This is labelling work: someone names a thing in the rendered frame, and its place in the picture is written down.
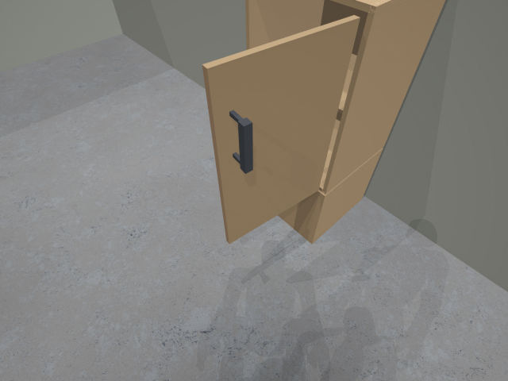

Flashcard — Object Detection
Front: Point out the cupboard door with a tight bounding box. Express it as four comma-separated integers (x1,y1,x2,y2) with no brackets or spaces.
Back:
202,15,360,244

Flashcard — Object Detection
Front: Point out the handle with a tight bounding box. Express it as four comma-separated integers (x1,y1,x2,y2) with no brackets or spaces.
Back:
229,110,253,174

